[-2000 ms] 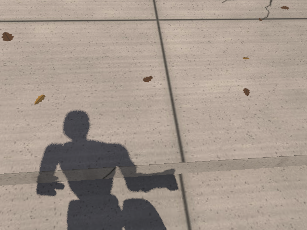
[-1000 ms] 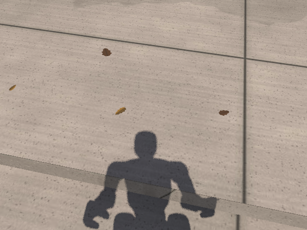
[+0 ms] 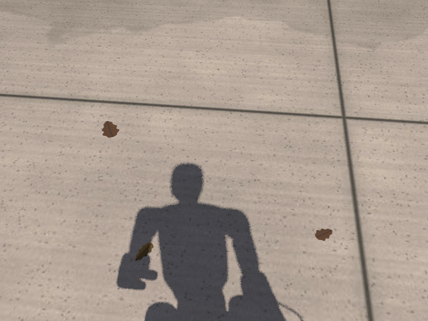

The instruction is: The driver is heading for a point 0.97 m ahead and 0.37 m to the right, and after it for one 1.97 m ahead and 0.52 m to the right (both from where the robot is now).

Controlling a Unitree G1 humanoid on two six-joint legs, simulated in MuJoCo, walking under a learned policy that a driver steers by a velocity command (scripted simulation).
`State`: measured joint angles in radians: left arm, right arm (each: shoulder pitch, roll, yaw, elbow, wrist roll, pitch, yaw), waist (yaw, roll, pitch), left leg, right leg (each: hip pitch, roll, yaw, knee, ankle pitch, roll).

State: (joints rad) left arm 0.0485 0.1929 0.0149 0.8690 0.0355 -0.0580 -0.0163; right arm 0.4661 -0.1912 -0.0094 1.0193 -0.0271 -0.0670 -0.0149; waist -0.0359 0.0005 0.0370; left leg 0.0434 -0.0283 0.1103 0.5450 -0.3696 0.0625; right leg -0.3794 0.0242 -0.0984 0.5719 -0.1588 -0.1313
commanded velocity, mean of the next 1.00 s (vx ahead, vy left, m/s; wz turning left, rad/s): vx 0.50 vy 0.00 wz -0.53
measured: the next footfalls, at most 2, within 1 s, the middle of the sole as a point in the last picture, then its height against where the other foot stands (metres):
left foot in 0.42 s outside the picture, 0.11 m higher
right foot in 0.98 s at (317, 261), level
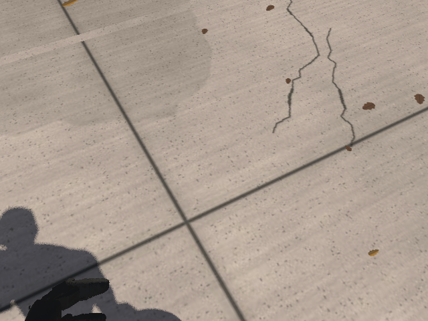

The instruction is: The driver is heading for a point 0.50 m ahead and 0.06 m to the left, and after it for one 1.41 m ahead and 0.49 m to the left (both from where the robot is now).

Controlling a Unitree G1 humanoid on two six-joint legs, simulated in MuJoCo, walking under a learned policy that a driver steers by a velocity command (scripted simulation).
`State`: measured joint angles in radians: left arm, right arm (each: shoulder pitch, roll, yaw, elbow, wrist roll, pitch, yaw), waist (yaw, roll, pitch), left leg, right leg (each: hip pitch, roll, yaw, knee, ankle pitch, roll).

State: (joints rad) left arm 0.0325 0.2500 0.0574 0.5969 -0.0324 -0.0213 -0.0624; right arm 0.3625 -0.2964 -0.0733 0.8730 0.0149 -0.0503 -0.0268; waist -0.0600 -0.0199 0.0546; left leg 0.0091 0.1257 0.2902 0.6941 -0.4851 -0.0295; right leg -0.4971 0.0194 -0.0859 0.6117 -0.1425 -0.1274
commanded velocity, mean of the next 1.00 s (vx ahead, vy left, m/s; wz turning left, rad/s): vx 0.32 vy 0.00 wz -0.03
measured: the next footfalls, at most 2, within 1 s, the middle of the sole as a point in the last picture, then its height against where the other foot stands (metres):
left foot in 0.44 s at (180, 309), level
right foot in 0.90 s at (253, 295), level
